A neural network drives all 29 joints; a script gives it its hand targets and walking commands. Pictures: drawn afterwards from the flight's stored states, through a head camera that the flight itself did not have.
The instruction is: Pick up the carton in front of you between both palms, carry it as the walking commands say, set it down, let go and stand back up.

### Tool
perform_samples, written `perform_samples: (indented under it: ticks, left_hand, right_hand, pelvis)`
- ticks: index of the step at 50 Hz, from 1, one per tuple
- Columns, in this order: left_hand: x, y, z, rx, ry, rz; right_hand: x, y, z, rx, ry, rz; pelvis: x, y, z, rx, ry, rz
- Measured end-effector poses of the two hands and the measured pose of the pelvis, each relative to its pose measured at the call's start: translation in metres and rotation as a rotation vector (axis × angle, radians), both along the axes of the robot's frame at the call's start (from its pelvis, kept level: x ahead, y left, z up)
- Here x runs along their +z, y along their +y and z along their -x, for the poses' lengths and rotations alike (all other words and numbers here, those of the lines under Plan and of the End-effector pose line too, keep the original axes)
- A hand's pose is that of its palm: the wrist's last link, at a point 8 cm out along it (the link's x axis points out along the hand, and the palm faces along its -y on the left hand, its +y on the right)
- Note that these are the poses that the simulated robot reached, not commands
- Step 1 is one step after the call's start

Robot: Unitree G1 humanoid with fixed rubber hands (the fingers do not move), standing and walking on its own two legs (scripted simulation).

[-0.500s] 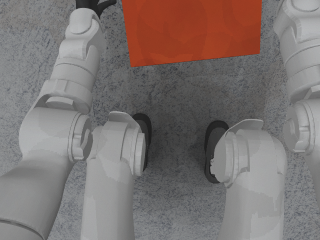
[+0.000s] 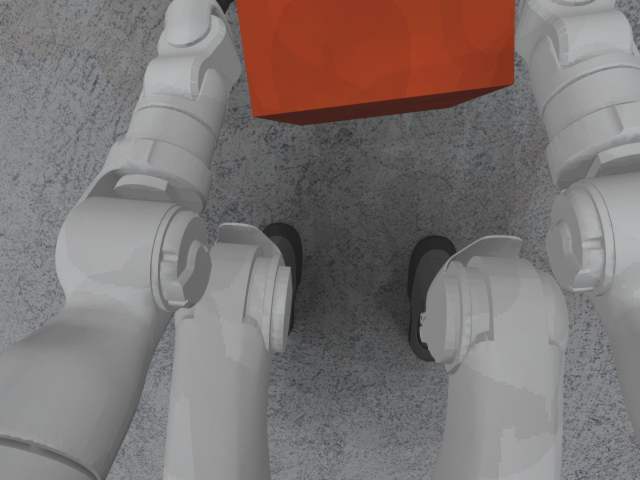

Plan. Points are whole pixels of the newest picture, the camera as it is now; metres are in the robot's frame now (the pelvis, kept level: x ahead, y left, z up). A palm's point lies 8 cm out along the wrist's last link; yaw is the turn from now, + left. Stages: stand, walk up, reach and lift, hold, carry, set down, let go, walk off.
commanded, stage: reach and lift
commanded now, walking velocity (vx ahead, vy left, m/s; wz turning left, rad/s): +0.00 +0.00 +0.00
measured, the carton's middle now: (367, 12) +0.53 -0.01 -0.25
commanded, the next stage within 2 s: none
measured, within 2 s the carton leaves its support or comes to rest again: leaves its support in 0.10 s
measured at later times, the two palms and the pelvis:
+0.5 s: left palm out of the picture +0.50 +0.13 -0.02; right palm out of the picture +0.51 -0.17 -0.02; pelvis +0.00 +0.00 +0.06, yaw -3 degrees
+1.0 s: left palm out of the picture +0.47 +0.14 +0.13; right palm out of the picture +0.48 -0.16 +0.13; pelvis +0.03 +0.01 +0.18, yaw -3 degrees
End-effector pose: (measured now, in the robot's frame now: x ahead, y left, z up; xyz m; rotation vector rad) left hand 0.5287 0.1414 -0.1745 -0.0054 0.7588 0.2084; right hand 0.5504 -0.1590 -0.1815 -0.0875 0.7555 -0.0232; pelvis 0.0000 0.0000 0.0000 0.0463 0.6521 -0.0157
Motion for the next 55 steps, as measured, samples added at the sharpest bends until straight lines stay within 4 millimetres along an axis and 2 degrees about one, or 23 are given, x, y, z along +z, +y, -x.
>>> perform_samples:
  ticks: [5,9,12,16,23,29,34,44,55]
  left_hand:
    - [0.002,0.000,-0.002,-0.007,0.016,0.008]
    - [0.014,0.000,-0.002,0.003,-0.002,0.008]
    - [0.030,-0.001,0.003,0.021,-0.036,0.029]
    - [0.060,-0.005,0.014,0.033,-0.072,0.051]
    - [0.132,-0.012,0.030,0.007,-0.070,0.056]
    - [0.183,-0.009,0.037,-0.013,-0.065,0.032]
    - [0.213,-0.008,0.038,-0.023,-0.072,0.032]
    - [0.261,-0.008,0.048,-0.034,-0.074,0.036]
    - [0.338,-0.004,0.062,-0.036,-0.078,0.045]
  right_hand:
    - [0.003,0.000,-0.001,0.003,0.018,0.010]
    - [0.012,0.000,0.001,-0.003,-0.001,0.009]
    - [0.029,0.000,0.006,-0.013,-0.031,-0.026]
    - [0.066,-0.003,0.016,-0.043,-0.063,-0.047]
    - [0.143,-0.011,0.038,-0.083,-0.061,-0.047]
    - [0.197,-0.009,0.043,-0.078,-0.059,-0.039]
    - [0.226,-0.008,0.047,-0.087,-0.067,-0.035]
    - [0.267,-0.008,0.067,-0.120,-0.069,-0.049]
    - [0.346,-0.004,0.083,-0.139,-0.073,-0.060]
  pelvis:
    - [-0.006,-0.002,-0.005,-0.003,0.000,0.003]
    - [-0.007,-0.002,-0.008,-0.006,0.010,0.005]
    - [-0.005,-0.001,-0.009,-0.013,0.018,0.007]
    - [0.007,0.001,-0.006,-0.019,0.027,0.009]
    - [0.045,0.003,0.000,-0.030,0.046,0.012]
    - [0.080,0.003,0.002,-0.039,0.073,0.013]
    - [0.104,0.003,-0.001,-0.038,0.085,0.014]
    - [0.149,0.005,-0.018,-0.038,0.074,0.019]
    - [0.211,0.006,-0.043,-0.040,-0.029,0.028]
